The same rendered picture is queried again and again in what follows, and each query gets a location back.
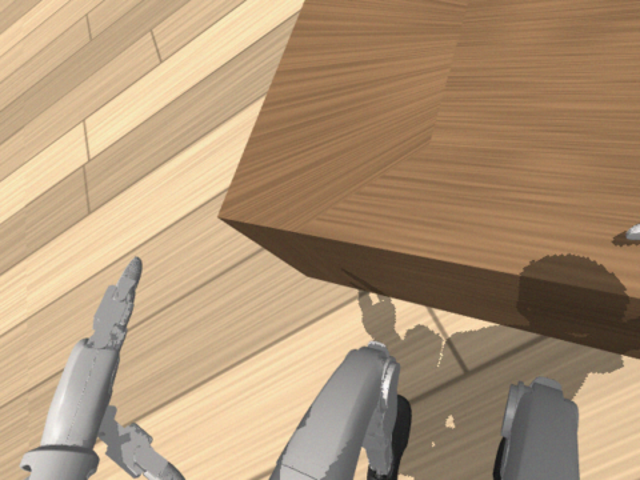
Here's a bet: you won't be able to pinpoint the left robot hand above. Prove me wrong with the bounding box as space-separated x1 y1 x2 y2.
40 257 186 480

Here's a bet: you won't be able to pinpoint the left robot arm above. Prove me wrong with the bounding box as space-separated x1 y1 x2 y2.
19 445 99 480

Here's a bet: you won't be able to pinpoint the left robot foot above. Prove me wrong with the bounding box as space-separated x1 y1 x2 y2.
367 394 412 480

